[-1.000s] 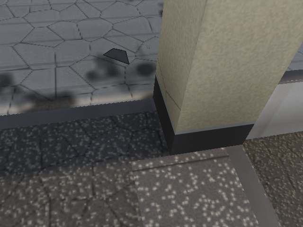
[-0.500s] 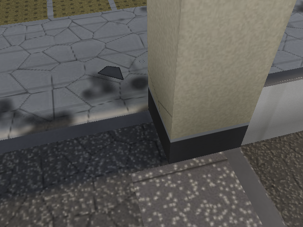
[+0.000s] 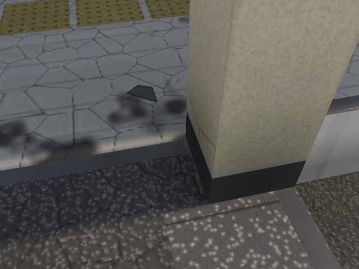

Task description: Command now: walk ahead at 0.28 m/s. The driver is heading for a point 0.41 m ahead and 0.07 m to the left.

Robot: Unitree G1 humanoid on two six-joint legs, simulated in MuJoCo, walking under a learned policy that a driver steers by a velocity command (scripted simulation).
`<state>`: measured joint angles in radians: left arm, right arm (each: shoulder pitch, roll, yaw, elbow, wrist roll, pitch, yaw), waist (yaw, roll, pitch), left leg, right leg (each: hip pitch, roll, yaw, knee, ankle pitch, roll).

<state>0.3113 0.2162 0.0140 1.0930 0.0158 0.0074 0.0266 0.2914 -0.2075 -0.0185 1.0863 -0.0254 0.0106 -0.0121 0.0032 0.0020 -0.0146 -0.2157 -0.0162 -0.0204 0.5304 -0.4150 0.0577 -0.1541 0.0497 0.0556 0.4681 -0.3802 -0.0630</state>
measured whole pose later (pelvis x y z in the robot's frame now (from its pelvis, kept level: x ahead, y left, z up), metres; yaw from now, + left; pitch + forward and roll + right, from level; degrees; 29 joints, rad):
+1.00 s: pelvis +0.31 +0.02 +0.00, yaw +0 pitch -1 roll +0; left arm 0.24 0.20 0.00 1.03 0.01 -0.04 0.04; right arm 0.19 -0.20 0.01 1.05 -0.02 0.03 -0.05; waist 0.02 -0.01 0.03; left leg -0.19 0.00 -0.03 0.45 -0.22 0.00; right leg -0.24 0.03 -0.08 0.45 -0.19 -0.06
